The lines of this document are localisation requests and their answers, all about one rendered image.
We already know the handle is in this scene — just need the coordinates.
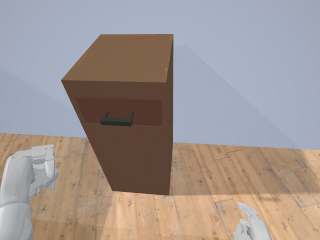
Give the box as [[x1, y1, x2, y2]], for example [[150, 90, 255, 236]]
[[100, 111, 134, 126]]

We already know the cabinet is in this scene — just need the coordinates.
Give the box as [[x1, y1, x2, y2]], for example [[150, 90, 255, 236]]
[[61, 34, 174, 196]]

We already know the robot left forearm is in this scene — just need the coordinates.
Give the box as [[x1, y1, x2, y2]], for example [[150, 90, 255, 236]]
[[0, 203, 34, 240]]

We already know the right robot hand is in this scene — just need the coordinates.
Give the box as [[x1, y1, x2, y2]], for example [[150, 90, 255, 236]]
[[233, 201, 272, 240]]

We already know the drawer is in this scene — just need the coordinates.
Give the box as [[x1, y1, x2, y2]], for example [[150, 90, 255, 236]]
[[75, 97, 163, 126]]

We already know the left robot hand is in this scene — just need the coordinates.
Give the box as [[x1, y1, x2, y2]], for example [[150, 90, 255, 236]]
[[0, 144, 59, 207]]

